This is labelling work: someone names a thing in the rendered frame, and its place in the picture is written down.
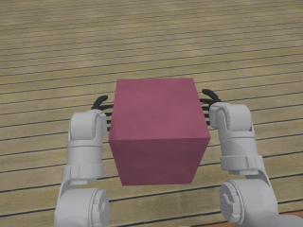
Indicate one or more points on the left robot hand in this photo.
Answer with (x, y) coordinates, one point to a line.
(103, 107)

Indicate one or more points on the robot left upper arm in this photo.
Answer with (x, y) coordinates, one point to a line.
(83, 207)

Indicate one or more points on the right robot forearm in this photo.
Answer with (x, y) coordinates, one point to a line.
(238, 144)

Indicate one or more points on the left robot forearm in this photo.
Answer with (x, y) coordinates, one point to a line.
(84, 150)

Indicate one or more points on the carton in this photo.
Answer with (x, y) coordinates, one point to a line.
(158, 133)

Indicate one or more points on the right robot hand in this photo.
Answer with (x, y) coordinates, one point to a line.
(209, 101)

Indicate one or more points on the robot right upper arm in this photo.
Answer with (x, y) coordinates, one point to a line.
(252, 203)

